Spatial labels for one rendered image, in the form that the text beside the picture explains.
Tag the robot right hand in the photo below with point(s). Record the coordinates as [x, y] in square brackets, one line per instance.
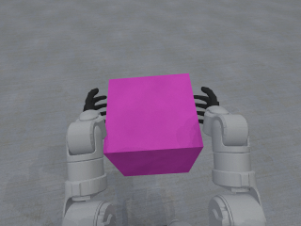
[211, 100]

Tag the left robot forearm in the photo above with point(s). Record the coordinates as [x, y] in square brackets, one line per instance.
[84, 154]

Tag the right robot upper arm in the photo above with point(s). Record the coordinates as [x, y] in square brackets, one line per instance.
[235, 210]

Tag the left robot upper arm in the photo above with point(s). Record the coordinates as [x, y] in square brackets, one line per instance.
[93, 213]

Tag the right robot forearm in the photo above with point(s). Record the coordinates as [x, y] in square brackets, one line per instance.
[230, 144]

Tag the robot left hand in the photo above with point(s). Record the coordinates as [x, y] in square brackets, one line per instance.
[91, 100]

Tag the carton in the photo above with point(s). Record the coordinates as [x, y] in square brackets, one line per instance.
[152, 125]

